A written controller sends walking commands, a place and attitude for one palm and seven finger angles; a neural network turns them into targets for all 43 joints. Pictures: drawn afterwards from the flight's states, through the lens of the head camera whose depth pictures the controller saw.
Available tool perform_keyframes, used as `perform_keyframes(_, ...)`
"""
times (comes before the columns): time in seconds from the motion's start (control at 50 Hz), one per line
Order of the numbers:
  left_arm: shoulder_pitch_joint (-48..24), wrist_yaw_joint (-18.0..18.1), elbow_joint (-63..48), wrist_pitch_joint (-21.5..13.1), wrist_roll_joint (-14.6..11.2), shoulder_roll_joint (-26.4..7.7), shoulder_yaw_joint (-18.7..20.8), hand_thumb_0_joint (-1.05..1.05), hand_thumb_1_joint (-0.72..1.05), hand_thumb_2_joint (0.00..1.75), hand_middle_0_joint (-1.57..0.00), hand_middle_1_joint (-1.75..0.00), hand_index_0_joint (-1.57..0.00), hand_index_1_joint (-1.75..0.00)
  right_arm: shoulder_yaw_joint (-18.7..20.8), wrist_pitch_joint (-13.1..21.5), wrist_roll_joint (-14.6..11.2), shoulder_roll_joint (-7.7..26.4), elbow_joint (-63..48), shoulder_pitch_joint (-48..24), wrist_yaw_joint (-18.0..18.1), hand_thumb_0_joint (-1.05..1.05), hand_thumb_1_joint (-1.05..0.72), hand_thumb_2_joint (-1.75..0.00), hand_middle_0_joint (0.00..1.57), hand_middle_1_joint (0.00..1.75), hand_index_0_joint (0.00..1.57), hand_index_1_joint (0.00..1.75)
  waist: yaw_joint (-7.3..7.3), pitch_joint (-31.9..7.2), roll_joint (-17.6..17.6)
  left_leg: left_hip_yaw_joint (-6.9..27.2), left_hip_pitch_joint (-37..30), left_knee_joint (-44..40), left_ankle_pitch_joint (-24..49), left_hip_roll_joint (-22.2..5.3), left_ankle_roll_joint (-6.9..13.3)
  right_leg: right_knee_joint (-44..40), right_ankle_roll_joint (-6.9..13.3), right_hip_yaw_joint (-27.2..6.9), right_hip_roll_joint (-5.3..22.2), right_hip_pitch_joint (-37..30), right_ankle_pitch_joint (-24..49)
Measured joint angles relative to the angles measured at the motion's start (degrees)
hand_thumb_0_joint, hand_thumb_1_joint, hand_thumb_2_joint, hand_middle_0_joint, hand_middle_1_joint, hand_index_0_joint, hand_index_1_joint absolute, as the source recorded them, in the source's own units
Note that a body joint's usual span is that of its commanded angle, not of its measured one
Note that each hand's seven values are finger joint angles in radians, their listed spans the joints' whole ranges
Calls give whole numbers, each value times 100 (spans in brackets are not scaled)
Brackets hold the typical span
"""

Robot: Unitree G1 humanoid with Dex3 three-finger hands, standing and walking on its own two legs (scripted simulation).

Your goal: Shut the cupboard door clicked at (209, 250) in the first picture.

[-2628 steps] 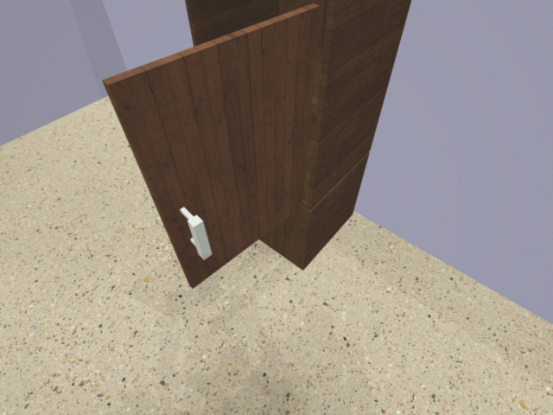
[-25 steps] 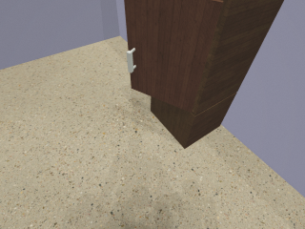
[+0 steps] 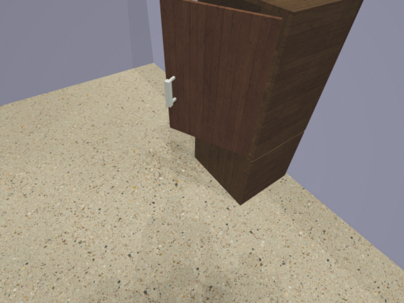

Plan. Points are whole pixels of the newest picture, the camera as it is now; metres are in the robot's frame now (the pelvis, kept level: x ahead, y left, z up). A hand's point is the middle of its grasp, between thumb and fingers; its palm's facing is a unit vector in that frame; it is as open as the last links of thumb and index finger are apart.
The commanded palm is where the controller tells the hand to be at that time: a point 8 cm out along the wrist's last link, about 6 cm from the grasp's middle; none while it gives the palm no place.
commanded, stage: let the arm hang, fingers relaxed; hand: left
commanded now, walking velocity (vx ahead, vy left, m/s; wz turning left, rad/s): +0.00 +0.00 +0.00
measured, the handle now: (171, 91) +0.95 +0.18 -0.11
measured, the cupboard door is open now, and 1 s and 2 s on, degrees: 27 27 27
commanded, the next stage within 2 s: look to check the result in 0.04 s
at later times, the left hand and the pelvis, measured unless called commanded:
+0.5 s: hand out of the picture -0.01 +0.19 -0.18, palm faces +0.02 -0.98 -0.20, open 7.3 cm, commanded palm none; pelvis +0.00 +0.01 +0.00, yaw +0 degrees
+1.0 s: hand out of the picture +0.04 +0.20 -0.18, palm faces +0.07 -0.97 -0.24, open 7.3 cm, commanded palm none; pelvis +0.01 +0.01 -0.01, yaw +3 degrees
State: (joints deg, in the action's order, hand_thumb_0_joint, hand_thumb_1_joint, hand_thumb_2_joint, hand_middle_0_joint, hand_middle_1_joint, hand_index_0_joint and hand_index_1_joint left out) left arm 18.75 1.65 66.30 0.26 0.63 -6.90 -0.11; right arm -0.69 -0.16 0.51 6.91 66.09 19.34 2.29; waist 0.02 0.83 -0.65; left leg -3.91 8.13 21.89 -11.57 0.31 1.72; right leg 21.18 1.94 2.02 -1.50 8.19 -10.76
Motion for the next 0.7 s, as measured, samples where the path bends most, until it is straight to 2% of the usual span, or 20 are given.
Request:
perform_keyframes(0.26, -7, 25, -16, -3, 13, -87, 52, 0, 91, 90, -20, -30, -20, -30, 40, 13, 1, -8, -40, 19, -7, 0, -91, -89, 20, 30, 20, 30, 21, 70, 58, -53, 110, 68, -12, 25, 46, 98, -36, -51, 28, 138, -8)
perform_keyframes(0.7, -435, -23, -126, -50, 32, -407, 81, 0, 91, 90, -20, -30, -20, -30, 92, 79, -1, 383, -140, -451, -46, 0, -91, -89, 20, 30, 20, 30, 18, 117, 43, -64, -5, -61, -14, 63, 68, 12, -66, -70, 58, 44, -29)
